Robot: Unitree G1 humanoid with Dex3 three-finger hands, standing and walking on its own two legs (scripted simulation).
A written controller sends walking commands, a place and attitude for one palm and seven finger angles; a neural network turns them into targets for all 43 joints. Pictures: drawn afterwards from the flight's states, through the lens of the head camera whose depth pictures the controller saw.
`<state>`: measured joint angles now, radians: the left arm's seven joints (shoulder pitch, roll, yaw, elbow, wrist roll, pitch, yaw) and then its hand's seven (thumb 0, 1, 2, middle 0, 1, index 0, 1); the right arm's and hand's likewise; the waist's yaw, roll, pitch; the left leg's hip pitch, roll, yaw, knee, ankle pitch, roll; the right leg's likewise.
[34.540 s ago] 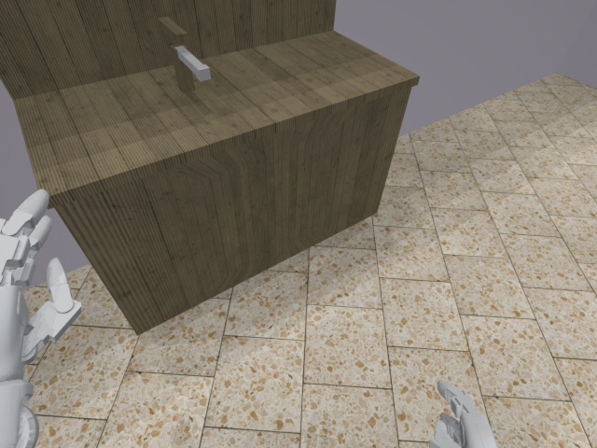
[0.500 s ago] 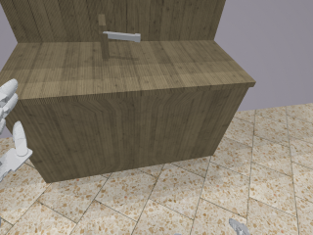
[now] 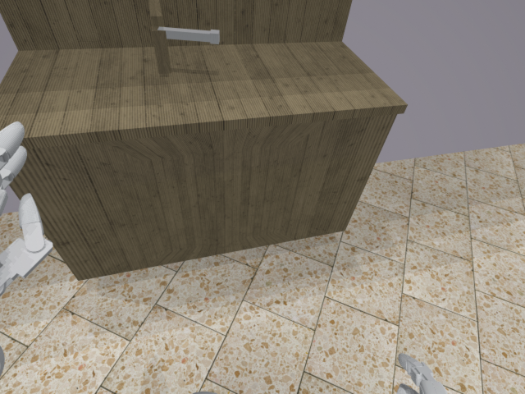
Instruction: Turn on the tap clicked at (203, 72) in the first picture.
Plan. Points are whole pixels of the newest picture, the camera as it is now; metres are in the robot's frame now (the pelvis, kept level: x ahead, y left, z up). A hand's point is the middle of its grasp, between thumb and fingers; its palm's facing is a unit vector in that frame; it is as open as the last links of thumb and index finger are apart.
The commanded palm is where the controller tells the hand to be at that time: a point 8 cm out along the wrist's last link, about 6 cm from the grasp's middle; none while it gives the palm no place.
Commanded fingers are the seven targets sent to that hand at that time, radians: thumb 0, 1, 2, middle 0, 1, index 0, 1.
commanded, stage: stop stepping back and stand still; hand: left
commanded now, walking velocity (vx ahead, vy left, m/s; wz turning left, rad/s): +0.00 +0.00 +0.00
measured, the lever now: (214, 36) +0.97 +0.19 +0.12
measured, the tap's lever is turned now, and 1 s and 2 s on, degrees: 75 75 75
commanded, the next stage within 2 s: stand and check the lever's angle in 0.92 s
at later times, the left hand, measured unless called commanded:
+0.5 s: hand out of the picture +0.13 +0.26 +0.21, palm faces +0.44 -0.82 -0.36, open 7.4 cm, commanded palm +0.09 +0.30 +0.22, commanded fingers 0.00 0.90 0.90 -0.20 -0.30 -0.20 -0.30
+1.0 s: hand out of the picture +0.11 +0.28 +0.21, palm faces +0.48 -0.80 -0.36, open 7.4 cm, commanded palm +0.06 +0.31 +0.22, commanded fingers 0.00 0.90 0.90 -0.20 -0.30 -0.20 -0.30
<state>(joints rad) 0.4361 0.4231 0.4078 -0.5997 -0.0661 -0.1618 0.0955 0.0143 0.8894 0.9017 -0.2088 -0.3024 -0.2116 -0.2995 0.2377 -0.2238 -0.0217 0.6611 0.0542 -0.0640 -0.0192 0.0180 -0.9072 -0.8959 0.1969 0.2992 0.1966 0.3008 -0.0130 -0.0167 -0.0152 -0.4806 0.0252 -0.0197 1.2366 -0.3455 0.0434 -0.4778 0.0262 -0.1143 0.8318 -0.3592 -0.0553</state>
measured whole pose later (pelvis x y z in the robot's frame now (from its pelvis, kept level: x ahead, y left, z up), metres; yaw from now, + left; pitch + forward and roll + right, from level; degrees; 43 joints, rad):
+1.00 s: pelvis -0.08 +0.02 +0.03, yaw +4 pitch -2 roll +1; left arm 0.46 0.38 0.36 -0.47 -0.06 -0.13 0.16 0.02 0.89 0.90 -0.20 -0.30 -0.21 -0.30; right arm 0.25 -0.20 0.00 0.64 0.02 -0.14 -0.08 0.02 -0.91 -0.90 0.20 0.30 0.20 0.30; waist -0.02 -0.02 0.00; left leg -0.23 0.00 0.03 0.57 -0.31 0.01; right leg -0.39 0.03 0.00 0.81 -0.40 0.00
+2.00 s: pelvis -0.05 +0.04 +0.05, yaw +3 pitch -2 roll -1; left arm 0.48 0.34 0.31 -0.45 -0.07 -0.16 0.16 0.02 0.89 0.90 -0.20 -0.30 -0.21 -0.30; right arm 0.20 -0.20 0.02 0.62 0.01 -0.08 -0.07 0.02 -0.90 -0.90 0.20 0.30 0.20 0.30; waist 0.00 0.01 0.00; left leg -0.13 -0.01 0.02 0.46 -0.30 0.03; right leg -0.20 0.01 0.00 0.42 -0.19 0.00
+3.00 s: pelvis -0.06 +0.05 +0.05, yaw +3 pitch -2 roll -1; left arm 0.48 0.34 0.30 -0.44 -0.07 -0.16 0.16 0.02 0.89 0.90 -0.20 -0.30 -0.21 -0.30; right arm 0.20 -0.20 0.02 0.63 0.01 -0.07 -0.07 0.02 -0.91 -0.90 0.20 0.30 0.20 0.30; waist 0.01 0.01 0.00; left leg -0.13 -0.01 0.03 0.45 -0.28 0.04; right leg -0.19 0.01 0.01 0.40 -0.17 0.01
